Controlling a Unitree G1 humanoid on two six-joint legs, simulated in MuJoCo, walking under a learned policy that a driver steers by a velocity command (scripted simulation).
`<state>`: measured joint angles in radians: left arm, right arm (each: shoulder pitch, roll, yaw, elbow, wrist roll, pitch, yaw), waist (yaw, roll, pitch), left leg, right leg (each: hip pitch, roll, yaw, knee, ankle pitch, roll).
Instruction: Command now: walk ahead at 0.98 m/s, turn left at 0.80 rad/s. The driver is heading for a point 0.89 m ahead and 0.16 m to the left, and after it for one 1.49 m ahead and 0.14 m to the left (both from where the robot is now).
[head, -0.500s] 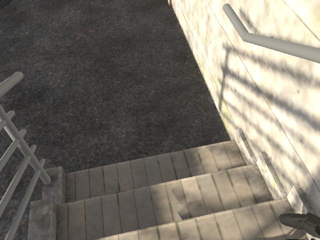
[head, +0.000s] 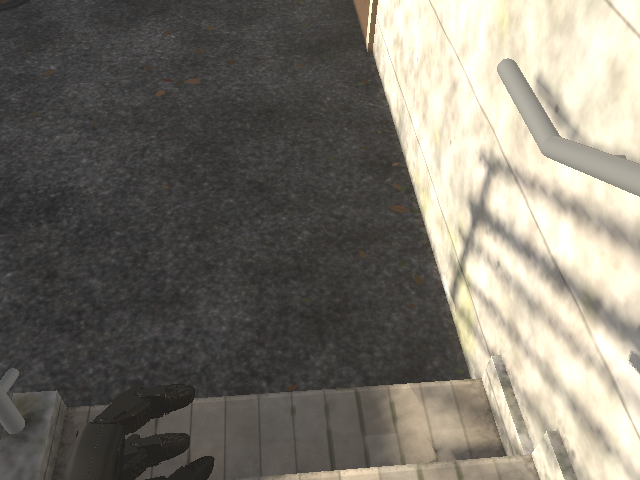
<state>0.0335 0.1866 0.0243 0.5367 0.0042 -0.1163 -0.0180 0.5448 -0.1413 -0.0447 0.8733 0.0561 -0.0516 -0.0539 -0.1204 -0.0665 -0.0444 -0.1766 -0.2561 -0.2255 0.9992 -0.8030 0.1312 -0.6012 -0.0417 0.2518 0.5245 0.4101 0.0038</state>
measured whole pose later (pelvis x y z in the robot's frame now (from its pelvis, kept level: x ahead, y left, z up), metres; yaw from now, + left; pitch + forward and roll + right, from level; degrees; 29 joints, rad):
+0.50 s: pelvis +0.35 -0.02 -0.17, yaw +27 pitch +0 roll -4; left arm 0.52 0.18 0.03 0.96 0.02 -0.12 0.04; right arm 0.15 -0.29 -0.08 0.67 0.03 -0.01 0.09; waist 0.08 0.05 -0.02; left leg -0.79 0.07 -0.10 0.75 0.56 0.12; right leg 0.02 0.03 -0.24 0.79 -0.81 0.00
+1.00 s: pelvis +0.66 +0.11 -0.34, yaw +25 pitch +1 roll +4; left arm 0.32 0.23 0.06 0.72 -0.03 -0.01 -0.02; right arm 0.25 -0.19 -0.02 0.82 -0.01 -0.09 -0.04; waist 0.00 -0.07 -0.02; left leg -0.30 0.03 0.22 1.05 -0.77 0.00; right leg -0.65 -0.04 0.15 0.81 0.38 0.01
